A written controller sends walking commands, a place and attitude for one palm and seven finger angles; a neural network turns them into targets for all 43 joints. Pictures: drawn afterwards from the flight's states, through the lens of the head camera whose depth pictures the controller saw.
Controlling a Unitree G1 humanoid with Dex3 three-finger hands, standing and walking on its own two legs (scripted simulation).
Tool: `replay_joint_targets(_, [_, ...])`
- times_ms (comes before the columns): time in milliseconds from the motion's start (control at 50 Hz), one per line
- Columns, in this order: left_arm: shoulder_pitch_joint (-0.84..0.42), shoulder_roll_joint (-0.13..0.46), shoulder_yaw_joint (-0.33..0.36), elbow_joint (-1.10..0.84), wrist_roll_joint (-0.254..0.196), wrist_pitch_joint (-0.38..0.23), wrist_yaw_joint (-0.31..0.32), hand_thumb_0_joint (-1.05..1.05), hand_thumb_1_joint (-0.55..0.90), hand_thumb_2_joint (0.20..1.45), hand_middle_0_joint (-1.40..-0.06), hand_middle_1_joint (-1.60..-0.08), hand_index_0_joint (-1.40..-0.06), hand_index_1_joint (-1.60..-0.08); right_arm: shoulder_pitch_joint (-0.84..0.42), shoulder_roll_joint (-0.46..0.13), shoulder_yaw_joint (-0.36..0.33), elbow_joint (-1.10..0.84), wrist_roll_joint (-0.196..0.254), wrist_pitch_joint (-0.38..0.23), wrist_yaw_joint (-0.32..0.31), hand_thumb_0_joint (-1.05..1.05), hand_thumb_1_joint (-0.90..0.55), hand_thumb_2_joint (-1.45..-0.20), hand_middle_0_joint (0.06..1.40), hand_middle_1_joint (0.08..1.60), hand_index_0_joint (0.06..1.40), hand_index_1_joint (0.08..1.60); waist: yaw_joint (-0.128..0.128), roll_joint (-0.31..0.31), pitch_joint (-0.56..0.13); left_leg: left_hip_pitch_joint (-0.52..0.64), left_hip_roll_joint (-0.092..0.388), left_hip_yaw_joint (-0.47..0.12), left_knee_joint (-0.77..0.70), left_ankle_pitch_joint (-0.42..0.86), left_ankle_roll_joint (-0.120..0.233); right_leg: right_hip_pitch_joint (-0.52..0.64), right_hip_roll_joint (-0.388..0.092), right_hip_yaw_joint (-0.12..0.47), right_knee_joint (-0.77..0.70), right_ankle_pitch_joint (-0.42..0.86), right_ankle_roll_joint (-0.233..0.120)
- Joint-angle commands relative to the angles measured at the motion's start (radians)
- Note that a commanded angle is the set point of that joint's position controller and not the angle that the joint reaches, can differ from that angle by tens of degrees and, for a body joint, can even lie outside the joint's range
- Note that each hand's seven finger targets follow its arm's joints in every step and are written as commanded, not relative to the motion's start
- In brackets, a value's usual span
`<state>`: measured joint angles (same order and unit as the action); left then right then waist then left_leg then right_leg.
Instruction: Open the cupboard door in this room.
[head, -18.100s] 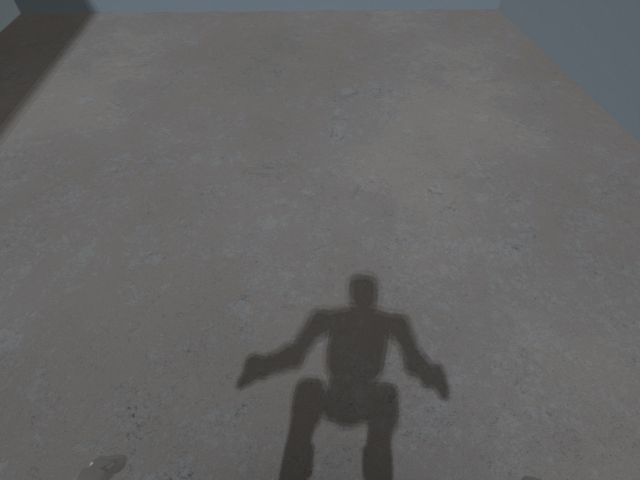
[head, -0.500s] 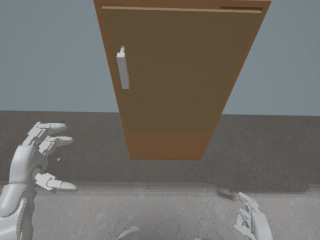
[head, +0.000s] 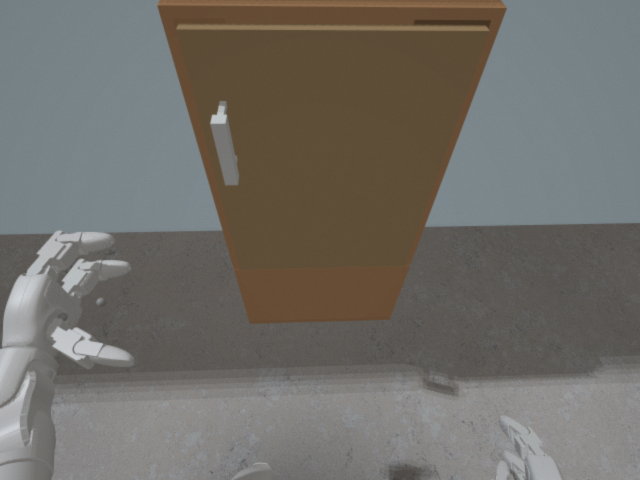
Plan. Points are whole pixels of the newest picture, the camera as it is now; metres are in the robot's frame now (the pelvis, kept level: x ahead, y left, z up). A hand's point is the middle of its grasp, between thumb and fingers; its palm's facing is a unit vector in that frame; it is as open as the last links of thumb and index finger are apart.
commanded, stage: raise the hand with hooked fingers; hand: left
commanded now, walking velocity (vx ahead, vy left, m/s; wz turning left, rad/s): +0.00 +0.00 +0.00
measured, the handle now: (227, 144) +0.60 +0.19 +0.06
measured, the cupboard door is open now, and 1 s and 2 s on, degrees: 0 0 0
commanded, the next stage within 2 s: move the hooked fingers beside the handle in 0.24 s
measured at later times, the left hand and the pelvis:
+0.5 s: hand (101, 297) +0.30 +0.27 +0.07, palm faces +0.11 -0.99 -0.01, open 14.0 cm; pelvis -0.01 +0.00 +0.00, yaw +1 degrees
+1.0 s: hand (141, 237) +0.39 +0.26 +0.07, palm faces +0.10 -0.99 -0.02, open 14.0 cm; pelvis +0.00 +0.00 -0.01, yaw -1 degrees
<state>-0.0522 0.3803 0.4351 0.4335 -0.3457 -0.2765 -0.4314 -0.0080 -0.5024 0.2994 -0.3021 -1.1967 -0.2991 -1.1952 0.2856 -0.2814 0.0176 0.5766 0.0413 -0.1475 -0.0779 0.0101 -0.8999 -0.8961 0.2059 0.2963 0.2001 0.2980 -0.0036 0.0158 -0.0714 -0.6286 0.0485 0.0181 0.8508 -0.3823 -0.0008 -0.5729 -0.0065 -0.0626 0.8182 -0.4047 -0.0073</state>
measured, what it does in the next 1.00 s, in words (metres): stands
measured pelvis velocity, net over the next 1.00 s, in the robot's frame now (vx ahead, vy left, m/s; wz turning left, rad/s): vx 0.00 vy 0.00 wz -0.01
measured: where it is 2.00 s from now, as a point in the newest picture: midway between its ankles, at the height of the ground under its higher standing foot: outside the picture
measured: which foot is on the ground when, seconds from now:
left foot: down 0.00-1.00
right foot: down 0.00-1.00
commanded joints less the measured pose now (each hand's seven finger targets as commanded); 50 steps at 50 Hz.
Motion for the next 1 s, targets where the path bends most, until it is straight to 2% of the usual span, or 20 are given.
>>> replay_joint_targets(0, [-0.215,0.281,0.104,-0.243,-0.017,-0.090,0.016,0.000,-0.500,0.300,-0.300,-1.200,-0.300,-1.200,-0.042,-0.128,-0.049,-0.139,0.000,-0.053,-0.015,0.000,-0.900,-0.900,0.200,0.300,0.200,0.300,0.019,0.084,-0.267,0.160,-0.053,-0.015,-0.108,0.207,0.024,0.116,0.029,0.041,-0.107,0.227,-0.010])
replay_joint_targets(60, [-0.203,0.261,0.086,-0.239,-0.014,-0.100,0.020,0.000,-0.500,0.300,-0.300,-1.200,-0.300,-1.200,-0.045,-0.124,-0.048,-0.135,0.003,-0.055,-0.019,0.000,-0.900,-0.900,0.200,0.300,0.200,0.300,0.011,0.087,-0.247,0.172,-0.049,-0.018,-0.117,0.187,0.024,0.091,0.031,0.033,-0.113,0.203,-0.008])
replay_joint_targets(120, [-0.201,0.250,0.082,-0.196,-0.022,-0.086,0.010,0.000,-0.500,0.300,-0.300,-1.200,-0.300,-1.200,-0.048,-0.127,-0.044,-0.134,0.004,-0.053,-0.023,0.000,-0.900,-0.900,0.200,0.300,0.200,0.300,0.007,0.042,-0.222,0.150,-0.049,-0.021,-0.121,0.161,0.024,0.089,0.033,0.033,-0.118,0.180,-0.006])
replay_joint_targets(320, [-0.218,0.247,0.074,-0.207,-0.025,-0.072,-0.008,0.000,-0.500,0.300,-0.300,-1.200,-0.300,-1.200,-0.047,-0.126,-0.042,-0.135,0.003,-0.063,-0.024,0.000,-0.900,-0.900,0.200,0.300,0.200,0.300,0.011,0.066,-0.247,0.169,-0.048,-0.028,-0.114,0.203,0.021,0.086,0.032,0.020,-0.099,0.230,-0.010])
replay_joint_targets(380, [-0.310,0.225,0.037,-0.200,-0.022,-0.074,-0.001,0.000,-0.500,0.300,-0.300,-1.200,-0.300,-1.200,-0.039,-0.132,-0.040,-0.123,0.002,-0.064,-0.029,0.000,-0.900,-0.900,0.200,0.300,0.200,0.300,-0.012,0.039,-0.233,0.169,-0.047,-0.034,-0.105,0.184,0.022,0.057,0.035,0.020,-0.098,0.208,-0.010])
replay_joint_targets(460, [-0.429,0.197,-0.018,-0.164,0.012,-0.075,0.023,0.000,-0.500,0.300,-0.300,-1.200,-0.300,-1.200,-0.031,-0.129,-0.041,-0.103,0.005,-0.065,-0.034,0.000,-0.900,-0.900,0.200,0.300,0.200,0.300,-0.031,0.076,-0.230,0.188,-0.042,-0.048,-0.113,0.137,0.018,0.001,0.032,0.014,-0.099,0.149,-0.011])
replay_joint_targets(500, [-0.473,0.228,-0.003,-0.111,0.022,-0.067,0.034,0.000,-0.500,0.300,-0.300,-1.200,-0.300,-1.200,-0.025,-0.136,-0.040,-0.097,0.002,-0.058,-0.037,0.000,-0.900,-0.900,0.200,0.300,0.200,0.300,-0.032,0.024,-0.235,0.162,-0.042,-0.048,-0.109,0.117,0.021,0.012,0.030,0.022,-0.101,0.133,-0.009])
replay_joint_targets(540, [-0.505,0.260,0.018,-0.079,0.041,-0.066,0.049,0.000,-0.500,0.300,-0.300,-1.200,-0.300,-1.200,-0.022,-0.135,-0.037,-0.092,0.001,-0.049,-0.035,0.000,-0.900,-0.900,0.200,0.300,0.200,0.300,-0.019,0.069,-0.254,0.160,-0.045,-0.047,-0.113,0.120,0.018,0.020,0.025,0.022,-0.095,0.129,-0.013])
replay_joint_targets(580, [-0.522,0.304,0.051,-0.062,0.050,-0.073,0.062,0.000,-0.500,0.300,-0.300,-1.200,-0.300,-1.200,-0.011,-0.137,-0.038,-0.089,-0.004,-0.040,-0.031,0.000,-0.900,-0.900,0.200,0.300,0.200,0.300,-0.006,0.073,-0.294,0.166,-0.044,-0.047,-0.103,0.168,0.018,0.052,0.029,0.026,-0.084,0.172,-0.017])
replay_joint_targets(600, [-0.509,0.284,0.039,-0.058,0.055,-0.077,0.065,0.000,-0.500,0.300,-0.300,-1.200,-0.300,-1.200,-0.009,-0.130,-0.039,-0.095,-0.004,-0.036,-0.027,0.000,-0.900,-0.900,0.200,0.300,0.200,0.300,-0.003,0.078,-0.314,0.178,-0.044,-0.043,-0.101,0.199,0.018,0.062,0.028,0.026,-0.079,0.206,-0.016])
replay_joint_targets(660, [-0.543,0.260,0.021,-0.042,0.059,-0.088,0.080,0.000,-0.500,0.300,-0.300,-1.200,-0.300,-1.200,0.006,-0.127,-0.043,-0.088,-0.005,-0.026,-0.017,0.000,-0.900,-0.900,0.200,0.300,0.200,0.300,-0.013,0.105,-0.329,0.197,-0.041,-0.038,-0.093,0.233,0.014,0.050,0.032,0.022,-0.073,0.243,-0.014])
replay_joint_targets(680, [-0.512,0.271,0.036,-0.001,0.056,-0.084,0.081,0.000,-0.500,0.300,-0.300,-1.200,-0.300,-1.200,0.020,-0.132,-0.043,-0.089,-0.008,-0.020,-0.014,0.000,-0.900,-0.900,0.200,0.300,0.200,0.300,-0.007,0.041,-0.324,0.169,-0.040,-0.042,-0.093,0.241,0.017,0.072,0.037,0.018,-0.069,0.256,-0.015])
replay_joint_targets(700, [-0.513,0.274,0.041,0.019,0.058,-0.082,0.083,0.000,-0.500,0.300,-0.300,-1.200,-0.300,-1.200,0.018,-0.134,-0.046,-0.090,-0.004,-0.013,-0.013,0.000,-0.900,-0.900,0.200,0.300,0.200,0.300,-0.012,0.032,-0.315,0.150,-0.040,-0.034,-0.092,0.231,0.019,0.069,0.034,0.024,-0.074,0.260,-0.010])
replay_joint_targets(720, [-0.540,0.277,0.039,0.032,0.061,-0.079,0.083,0.000,-0.500,0.300,-0.300,-1.200,-0.300,-1.200,0.019,-0.134,-0.045,-0.087,-0.004,-0.008,-0.011,0.000,-0.900,-0.900,0.200,0.300,0.200,0.300,-0.013,0.066,-0.305,0.142,-0.041,-0.029,-0.094,0.217,0.017,0.062,0.032,0.024,-0.073,0.252,-0.009])
replay_joint_targets(780, [-0.569,0.314,0.065,0.063,0.070,-0.083,0.087,0.000,-0.500,0.300,-0.300,-1.200,-0.300,-1.200,0.041,-0.141,-0.052,-0.086,-0.006,0.011,-0.009,0.000,-0.900,-0.900,0.200,0.300,0.200,0.300,-0.015,0.025,-0.322,0.124,-0.040,-0.026,-0.084,0.239,0.023,0.086,0.034,0.031,-0.069,0.281,-0.009])
replay_joint_targets(820, [-0.620,0.311,0.056,0.065,0.076,-0.094,0.085,0.000,-0.500,0.300,-0.300,-1.200,-0.300,-1.200,0.049,-0.137,-0.052,-0.079,-0.005,0.020,-0.007,0.000,-0.900,-0.900,0.200,0.300,0.200,0.300,-0.027,0.061,-0.331,0.130,-0.041,-0.018,-0.079,0.244,0.023,0.076,0.032,0.036,-0.070,0.294,-0.007])
replay_joint_targets(880, [-0.681,0.295,0.033,0.095,0.079,-0.119,0.085,0.000,-0.500,0.300,-0.300,-1.200,-0.300,-1.200,0.066,-0.139,-0.055,-0.069,-0.007,0.031,-0.006,0.000,-0.900,-0.900,0.200,0.300,0.200,0.300,-0.043,0.049,-0.327,0.129,-0.039,-0.023,-0.072,0.231,0.026,0.052,0.039,0.036,-0.067,0.270,-0.009])
replay_joint_targets(920, [-0.711,0.329,0.060,0.134,0.084,-0.132,0.084,0.000,-0.500,0.300,-0.300,-1.200,-0.300,-1.200,0.080,-0.145,-0.061,-0.052,-0.007,0.040,-0.009,0.000,-0.900,-0.900,0.200,0.300,0.200,0.300,-0.046,0.038,-0.347,0.127,-0.037,-0.020,-0.065,0.236,0.027,0.054,0.037,0.041,-0.065,0.283,-0.005])
replay_joint_targets(960, [-0.757,0.298,0.021,0.156,0.095,-0.137,0.080,0.000,-0.500,0.300,-0.300,-1.200,-0.300,-1.200,0.084,-0.141,-0.058,-0.046,-0.008,0.045,-0.007,0.000,-0.900,-0.900,0.200,0.300,0.200,0.300,-0.056,0.071,-0.343,0.133,-0.038,-0.024,-0.066,0.221,0.027,0.025,0.036,0.037,-0.062,0.261,-0.007])
replay_joint_targets(980, [-0.762,0.333,0.049,0.184,0.096,-0.137,0.081,0.000,-0.500,0.300,-0.300,-1.200,-0.300,-1.200,0.095,-0.146,-0.059,-0.041,-0.010,0.051,-0.008,0.000,-0.900,-0.900,0.200,0.300,0.200,0.300,-0.052,0.053,-0.349,0.125,-0.036,-0.026,-0.059,0.230,0.029,0.034,0.040,0.038,-0.058,0.268,-0.010])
